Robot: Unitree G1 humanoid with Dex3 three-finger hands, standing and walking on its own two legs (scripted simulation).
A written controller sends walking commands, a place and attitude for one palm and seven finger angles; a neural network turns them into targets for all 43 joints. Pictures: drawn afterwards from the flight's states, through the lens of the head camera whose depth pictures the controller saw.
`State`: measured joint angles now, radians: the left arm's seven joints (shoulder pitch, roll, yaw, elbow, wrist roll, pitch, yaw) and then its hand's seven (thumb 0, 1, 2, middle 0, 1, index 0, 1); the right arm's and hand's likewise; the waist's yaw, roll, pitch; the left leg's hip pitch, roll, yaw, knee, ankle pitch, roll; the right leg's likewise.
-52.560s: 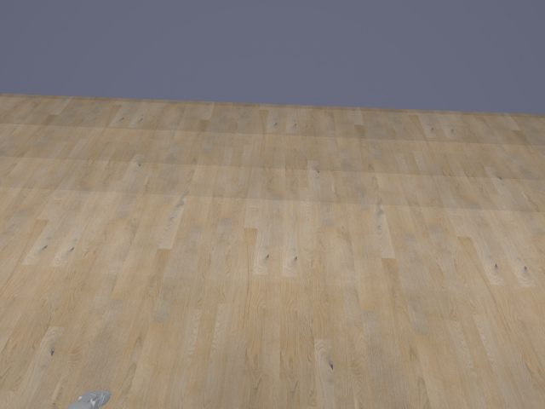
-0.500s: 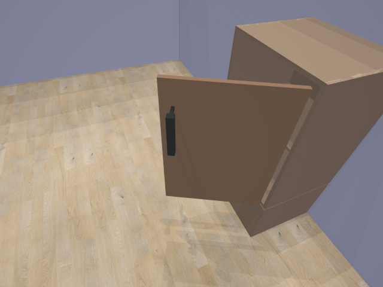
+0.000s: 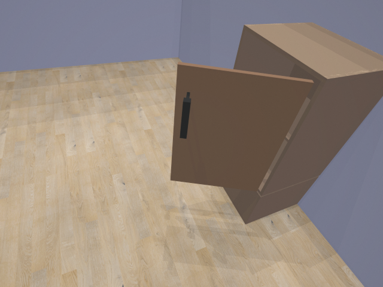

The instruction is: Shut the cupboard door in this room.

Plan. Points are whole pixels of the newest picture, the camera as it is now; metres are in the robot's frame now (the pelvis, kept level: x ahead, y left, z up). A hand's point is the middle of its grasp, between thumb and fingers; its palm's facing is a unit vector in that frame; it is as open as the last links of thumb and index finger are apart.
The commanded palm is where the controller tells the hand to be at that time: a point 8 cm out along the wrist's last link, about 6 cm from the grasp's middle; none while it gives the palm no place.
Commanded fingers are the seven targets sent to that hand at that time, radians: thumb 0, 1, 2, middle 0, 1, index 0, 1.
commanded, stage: come to a stop and stand still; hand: left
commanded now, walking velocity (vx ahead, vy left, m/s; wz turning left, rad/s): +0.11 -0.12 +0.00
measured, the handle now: (185, 115) +0.66 +0.05 -0.02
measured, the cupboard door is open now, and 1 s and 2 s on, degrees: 62 62 62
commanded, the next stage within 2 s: look again from close up in 0.30 s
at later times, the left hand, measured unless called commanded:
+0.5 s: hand out of the picture -0.05 +0.15 -0.18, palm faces +0.00 -1.00 -0.10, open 7.4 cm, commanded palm none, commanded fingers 0.00 0.90 0.90 -0.20 -0.30 -0.20 -0.30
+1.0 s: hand out of the picture +0.02 +0.15 -0.17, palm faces -0.03 -0.99 -0.14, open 7.3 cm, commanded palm none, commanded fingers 0.00 0.90 0.90 -0.20 -0.30 -0.20 -0.30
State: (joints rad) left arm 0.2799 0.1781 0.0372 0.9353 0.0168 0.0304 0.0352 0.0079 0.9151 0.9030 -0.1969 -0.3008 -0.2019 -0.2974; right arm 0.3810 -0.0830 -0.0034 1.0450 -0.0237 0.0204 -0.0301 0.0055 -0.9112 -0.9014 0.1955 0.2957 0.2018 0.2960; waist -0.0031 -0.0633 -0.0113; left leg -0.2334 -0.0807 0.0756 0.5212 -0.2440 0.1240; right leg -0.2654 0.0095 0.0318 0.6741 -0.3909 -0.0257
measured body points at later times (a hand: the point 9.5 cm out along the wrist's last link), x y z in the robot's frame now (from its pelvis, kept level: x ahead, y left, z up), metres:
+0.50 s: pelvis -0.01 +0.00 +0.01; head -0.01 +0.03 +0.46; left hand -0.05 +0.20 -0.16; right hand -0.04 -0.23 -0.14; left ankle +0.03 +0.04 -0.73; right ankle -0.02 -0.14 -0.73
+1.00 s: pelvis +0.01 -0.01 +0.01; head +0.02 +0.01 +0.46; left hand +0.02 +0.20 -0.16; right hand +0.00 -0.23 -0.14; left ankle +0.03 +0.04 -0.73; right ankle -0.02 -0.14 -0.73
